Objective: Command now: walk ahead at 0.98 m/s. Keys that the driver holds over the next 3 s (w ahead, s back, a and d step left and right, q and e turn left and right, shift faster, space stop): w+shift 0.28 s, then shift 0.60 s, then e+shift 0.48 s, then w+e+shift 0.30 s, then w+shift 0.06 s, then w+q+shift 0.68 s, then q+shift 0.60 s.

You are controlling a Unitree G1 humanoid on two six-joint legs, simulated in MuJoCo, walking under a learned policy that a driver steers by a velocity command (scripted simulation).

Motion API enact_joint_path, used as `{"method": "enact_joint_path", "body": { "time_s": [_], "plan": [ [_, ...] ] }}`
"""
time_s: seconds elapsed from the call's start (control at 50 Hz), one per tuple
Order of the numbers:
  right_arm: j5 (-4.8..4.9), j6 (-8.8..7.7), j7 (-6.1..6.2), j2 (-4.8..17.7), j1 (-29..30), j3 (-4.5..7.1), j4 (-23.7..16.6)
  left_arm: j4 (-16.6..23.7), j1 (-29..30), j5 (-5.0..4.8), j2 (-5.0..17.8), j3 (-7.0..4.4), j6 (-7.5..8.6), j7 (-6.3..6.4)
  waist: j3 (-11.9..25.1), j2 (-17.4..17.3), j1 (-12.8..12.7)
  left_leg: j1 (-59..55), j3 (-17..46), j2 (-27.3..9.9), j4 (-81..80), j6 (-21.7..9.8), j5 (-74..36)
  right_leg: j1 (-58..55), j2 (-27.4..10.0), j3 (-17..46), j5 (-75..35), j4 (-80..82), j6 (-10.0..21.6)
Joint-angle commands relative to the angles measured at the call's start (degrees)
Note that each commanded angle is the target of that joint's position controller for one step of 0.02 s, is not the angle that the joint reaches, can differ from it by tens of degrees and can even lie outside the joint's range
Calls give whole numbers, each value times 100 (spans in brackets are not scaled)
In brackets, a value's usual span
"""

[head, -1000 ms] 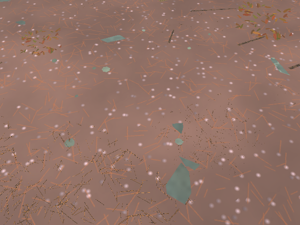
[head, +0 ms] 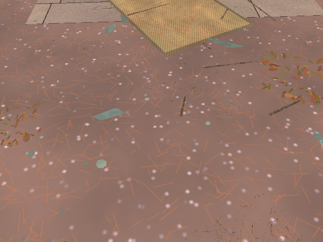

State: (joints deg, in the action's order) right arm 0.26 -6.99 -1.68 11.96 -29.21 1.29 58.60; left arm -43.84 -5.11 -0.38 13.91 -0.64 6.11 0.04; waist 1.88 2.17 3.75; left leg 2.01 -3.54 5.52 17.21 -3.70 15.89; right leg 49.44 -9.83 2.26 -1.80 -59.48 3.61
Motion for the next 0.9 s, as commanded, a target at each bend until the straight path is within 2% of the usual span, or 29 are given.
{"method": "enact_joint_path", "body": {
  "time_s": [0.02, 0.08, 0.1, 0.12, 0.16, 0.18, 0.2, 0.22, 0.24, 0.26, 0.28, 0.3, 0.32, 0.34, 0.38, 0.42, 0.46, 0.48, 0.54, 0.6, 0.64, 0.66, 0.68, 0.7, 0.72, 0.74, 0.78, 0.82, 0.9],
  "plan": [
    [79, -188, 131, 783, 363, 73, -504, 392, 530, -26, 159, 14, 117, -82, -969, -166, -170, 1465, 750, -1319, -1467, -808, -957, -983, 125, -277, -1340, 1460, -81],
    [119, -73, 199, 925, -74, 75, -400, 646, 1224, -130, 177, 20, 184, -245, -1227, -181, 51, 345, 595, -1565, -1562, -728, -1284, -977, 388, -383, -1378, 2663, -46],
    [96, -5, 206, 846, -236, 50, -367, 729, 1418, -132, 203, 4, 204, -310, -1243, -123, 105, -258, 465, -1556, -1414, -673, -1776, -759, 533, -520, -1114, 2914, -3],
    [74, 52, 213, 1038, -192, 94, -367, 833, 1455, -154, 195, 5, 228, -361, -1224, -450, 31, -518, 546, -1783, -1195, -662, -2437, -922, 596, -489, -888, 3108, 74],
    [-93, 160, 223, 1205, -78, 139, -380, 821, 893, -189, 594, -163, 205, -360, -630, -808, -435, -1318, 467, -1929, -252, -536, -5279, -1516, 1004, -700, -69, 2941, 277],
    [-219, 245, 219, 1298, 3, 165, -390, 683, 131, -242, 841, -285, 156, -319, -78, -1088, -880, -1541, 406, -1913, 730, -505, -6566, -2259, 1222, -810, 438, 2733, 422],
    [-268, 315, 217, 1310, 344, 159, -478, 333, -1259, -267, 1104, -411, 87, -238, 600, -1186, -1621, -824, 223, -1773, 2347, -365, -6856, -3943, 1188, -745, 495, 2688, 598],
    [-333, 267, 220, 928, 356, 32, -727, -17, -2577, -163, 1620, -515, -13, -123, 1665, -344, -1848, 981, 262, -1406, 4560, -318, -4797, -6265, -28, 858, 1524, 2236, 781],
    [3, 28, 53, -171, -665, -233, -656, -139, -2782, -61, 1674, -555, 51, -217, 2774, 2090, -1059, 3270, 942, -79, 6803, -12, 538, -8197, -1227, 4344, 4366, 3666, 1886],
    [272, -171, 46, 630, -92, -72, -714, -271, -2704, 11, 1003, -426, 69, -205, 2277, 1449, -1311, 3948, 1491, -422, 7026, -357, 660, -7969, -991, 4879, 4865, 4535, 1458],
    [450, -235, 56, 908, 876, 0, -1045, -263, -2333, 70, 695, -348, 84, -189, 1190, 928, -1270, 4298, 1267, -672, 7044, -452, 531, -7120, -854, 3708, 3919, 4449, 1215],
    [338, -264, 95, 775, 1395, -48, -1248, -232, -1773, 150, 635, -304, 135, -248, 467, -245, -979, 4046, 1162, -865, 6650, -423, 309, -5855, -673, 2937, 2198, 4577, 1127],
    [198, -216, 126, 710, 1488, -4, -1269, -179, -1306, 222, 505, -260, 193, -293, 147, -531, -626, 3665, 1108, -1062, 6232, -332, 113, -4908, -482, 2218, 671, 4533, 1097],
    [150, -109, 110, 652, 1235, 10, -1225, -179, -1027, 280, 386, -212, 205, -316, 32, -412, -316, 3213, 1095, -1207, 6084, -213, 123, -4288, -369, 1692, -649, 4510, 1091],
    [120, 78, 142, 495, 954, 16, -1134, -312, -928, 113, 252, -151, 223, -320, -145, -206, -51, 2945, 930, -1289, 5380, -3, 181, -3756, -184, 886, -2030, 4671, 1007],
    [11, 124, 159, 425, 1261, -7, -1288, -457, -1024, 70, 464, -168, 254, -228, -371, -65, -25, 3016, 644, -1195, 4584, 188, -287, -3416, -3, 339, -3152, 4777, 953],
    [-57, 91, 129, 348, 1768, -64, -1458, -500, -1017, 60, 648, -200, 209, -98, -396, -25, -96, 2685, 347, -1034, 3127, 278, -1296, -3137, 394, -257, -3146, 4795, 810],
    [-77, 60, 99, 325, 2114, -82, -1509, -553, -1235, 24, 687, -205, 193, -51, -319, 2, -301, 2475, 197, -862, 2417, 287, -2022, -3239, 552, -403, -2883, 4773, 724],
    [-67, 40, 26, 489, 2714, -40, -1708, -759, -1679, -43, 865, -228, 118, 31, -193, 195, -581, 2227, 295, -644, 1359, 235, -3175, -3852, 304, -181, -1980, 4691, 608],
    [-135, 11, -27, 911, 2451, 107, -1656, -851, -1510, -13, 887, -266, -18, 105, -44, 296, -334, 2025, 523, -601, 1025, -3, -2939, -4547, 60, 33, -1769, 4061, 420],
    [-198, -34, -18, 1138, 1345, 246, -1224, -797, -1310, 33, 833, -262, -155, 117, 438, 6, 169, 994, 383, -490, 777, -133, -3441, -4701, 433, -154, -2008, 2576, 125],
    [-293, -37, 7, 1405, 1074, 279, -1171, -731, -1671, 143, 614, -188, -178, 94, 995, -759, 28, -228, 1013, -1261, 1211, -424, -5964, -3923, 933, -317, -307, 1099, -103],
    [-416, 28, 9, 1181, 1158, 136, -1230, -1051, -2966, 128, -146, 37, -201, 2, 1795, -2016, -489, -1661, 2696, -2666, 1423, -1586, -7496, -2492, 1487, -72, 3871, -851, -436],
    [-270, 93, -45, 812, 1093, 64, -1215, -1252, -3244, 11, 183, -1, -228, -66, 2278, -1549, -388, -1546, 3338, -2699, 1092, -1765, -6279, -2334, 1359, 630, 4159, -1386, -455],
    [-107, 151, -52, 773, 1529, 66, -1310, -1119, -2605, -55, 584, -105, -299, -63, 1670, -890, -355, -833, 3079, -2539, 822, -1601, -4735, -2075, 1098, 575, 3907, -1482, -507],
    [-41, 213, -25, 696, 1970, 34, -1382, -944, -1865, -39, 762, -185, -395, 18, 1029, -317, -361, 80, 2773, -2287, 480, -1332, -3357, -1987, 914, 357, 3521, -1213, -572],
    [-175, 282, 35, 738, 2377, 25, -1393, -804, -1456, 45, 676, -230, -618, 169, 510, -471, -554, 1427, 2384, -1967, -17, -1042, -1995, -2466, 646, 310, 2940, -455, -607],
    [-277, 338, 67, 776, 2449, 61, -1340, -876, -1563, 59, 416, -193, -707, 259, 448, -821, -650, 1936, 1830, -1598, -214, -868, -1701, -3031, 723, 90, 2883, 476, -600],
    [-176, 385, 199, 839, 2313, 112, -1225, -977, -1449, 50, 383, -201, -769, 303, 720, -843, -571, 1871, 1695, -1670, -428, -860, -189, -3516, 719, 0, 2256, 1567, -520]
  ]
}}
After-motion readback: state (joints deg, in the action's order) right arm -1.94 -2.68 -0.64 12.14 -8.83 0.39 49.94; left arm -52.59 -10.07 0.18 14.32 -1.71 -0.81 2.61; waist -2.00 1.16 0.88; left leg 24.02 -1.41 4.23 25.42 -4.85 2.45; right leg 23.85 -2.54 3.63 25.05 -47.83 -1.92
